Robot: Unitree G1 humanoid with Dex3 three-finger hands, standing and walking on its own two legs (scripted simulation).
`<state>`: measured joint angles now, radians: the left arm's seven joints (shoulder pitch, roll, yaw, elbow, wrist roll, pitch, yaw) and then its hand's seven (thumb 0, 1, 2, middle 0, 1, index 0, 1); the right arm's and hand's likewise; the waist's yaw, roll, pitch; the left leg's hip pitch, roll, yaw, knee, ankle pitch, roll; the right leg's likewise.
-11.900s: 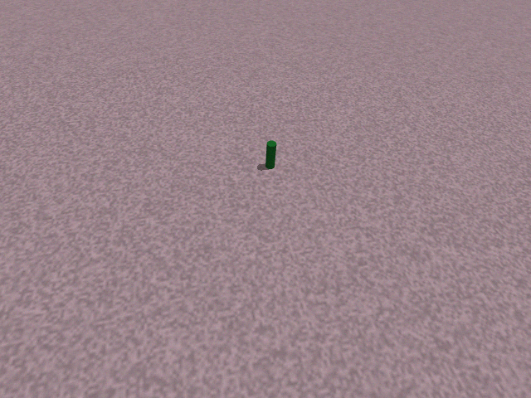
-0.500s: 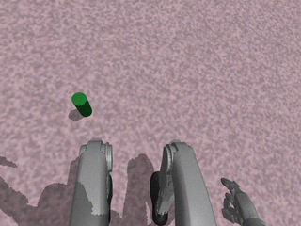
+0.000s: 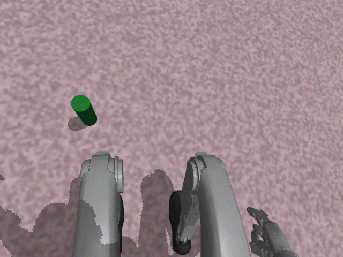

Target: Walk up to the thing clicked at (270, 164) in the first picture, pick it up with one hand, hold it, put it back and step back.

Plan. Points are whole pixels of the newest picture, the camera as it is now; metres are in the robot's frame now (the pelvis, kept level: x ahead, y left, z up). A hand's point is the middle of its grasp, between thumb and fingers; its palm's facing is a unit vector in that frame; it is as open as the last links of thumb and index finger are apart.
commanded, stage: go down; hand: left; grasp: from the side
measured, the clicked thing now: (85, 112) +0.48 +0.24 -0.30
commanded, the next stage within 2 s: approach in 0.56 s
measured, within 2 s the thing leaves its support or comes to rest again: neither
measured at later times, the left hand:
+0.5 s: hand out of the picture +0.39 +0.43 -0.01, palm faces +0.23 -0.97 -0.08, open 17.4 cm
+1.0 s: hand out of the picture +0.41 +0.39 -0.11, palm faces +0.18 -0.98 +0.03, open 17.6 cm
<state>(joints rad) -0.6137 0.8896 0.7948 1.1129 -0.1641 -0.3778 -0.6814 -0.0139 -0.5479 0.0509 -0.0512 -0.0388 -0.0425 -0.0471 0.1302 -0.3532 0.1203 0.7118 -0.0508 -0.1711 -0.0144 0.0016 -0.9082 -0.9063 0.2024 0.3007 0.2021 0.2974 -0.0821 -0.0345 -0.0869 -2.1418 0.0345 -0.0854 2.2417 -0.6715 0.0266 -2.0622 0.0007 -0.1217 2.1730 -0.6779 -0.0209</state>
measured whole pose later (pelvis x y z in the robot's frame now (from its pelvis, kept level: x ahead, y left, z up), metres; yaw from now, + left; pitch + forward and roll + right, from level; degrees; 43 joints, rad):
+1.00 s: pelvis -0.01 +0.00 -0.05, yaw -4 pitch +27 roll -10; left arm -0.69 0.97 0.78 1.32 -0.25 -0.60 -0.72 -0.01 -0.59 0.04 -0.07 -0.06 -0.05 -0.08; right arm 0.05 -0.38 0.25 0.65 -0.11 -0.17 0.02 0.00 -0.90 -0.90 0.20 0.30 0.20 0.30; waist -0.16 -0.12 0.04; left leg -2.24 0.05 -0.15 2.43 -0.68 0.03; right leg -2.13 0.02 -0.18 2.31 -0.66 -0.01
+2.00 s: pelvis -0.02 +0.02 -0.10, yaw -11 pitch +10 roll -17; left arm -0.64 0.88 0.56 1.49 -0.15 -1.09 -0.17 -0.01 -0.52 0.06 -0.05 -0.05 -0.05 -0.05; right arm -0.16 -0.40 0.56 0.53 -0.35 -0.03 0.11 0.00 -0.92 -0.91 0.20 0.30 0.20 0.30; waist -0.25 -0.30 0.32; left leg -2.21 0.06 -0.36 2.66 -0.69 0.03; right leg -2.05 0.08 -0.33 2.40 -0.59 0.03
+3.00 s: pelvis -0.02 +0.02 -0.10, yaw -12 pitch +12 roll -18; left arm -0.73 0.94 0.51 1.48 -0.10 -1.06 -0.07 0.01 -0.04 0.98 -0.85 -1.08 -0.85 -1.10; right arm -0.18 -0.39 0.57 0.52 -0.37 0.03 0.11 -0.01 -0.89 -0.90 0.20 0.30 0.20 0.30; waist -0.26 -0.30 0.34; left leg -2.21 0.06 -0.37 2.66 -0.71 0.03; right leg -2.05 0.09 -0.34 2.38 -0.60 0.03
